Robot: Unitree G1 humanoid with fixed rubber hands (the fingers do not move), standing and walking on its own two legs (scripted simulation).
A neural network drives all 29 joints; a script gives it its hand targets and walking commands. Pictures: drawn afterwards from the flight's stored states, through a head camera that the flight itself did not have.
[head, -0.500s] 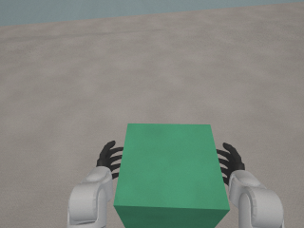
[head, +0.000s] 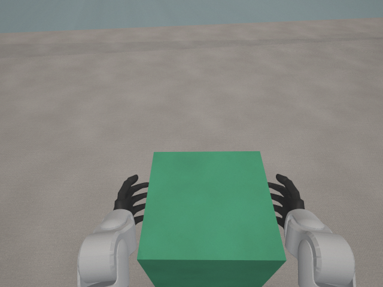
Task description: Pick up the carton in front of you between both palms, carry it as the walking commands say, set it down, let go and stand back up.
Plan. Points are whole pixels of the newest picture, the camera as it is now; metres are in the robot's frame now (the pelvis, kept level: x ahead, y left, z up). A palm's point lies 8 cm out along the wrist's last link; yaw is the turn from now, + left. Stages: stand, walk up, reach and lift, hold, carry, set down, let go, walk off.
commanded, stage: carry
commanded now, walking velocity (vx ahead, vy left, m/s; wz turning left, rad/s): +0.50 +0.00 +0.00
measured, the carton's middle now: (206, 226) +0.26 +0.00 +0.02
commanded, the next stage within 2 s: none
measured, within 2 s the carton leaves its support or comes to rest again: neither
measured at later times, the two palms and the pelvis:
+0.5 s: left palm (155, 112) +0.55 +0.14 +0.11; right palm (263, 113) +0.56 -0.16 +0.11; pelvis +0.31 -0.02 +0.00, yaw +2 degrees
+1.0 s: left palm (165, 67) +0.84 +0.15 +0.11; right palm (246, 67) +0.84 -0.15 +0.12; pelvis +0.60 -0.01 +0.01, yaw +1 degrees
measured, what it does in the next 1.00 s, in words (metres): walks ahead: right foot, then left foot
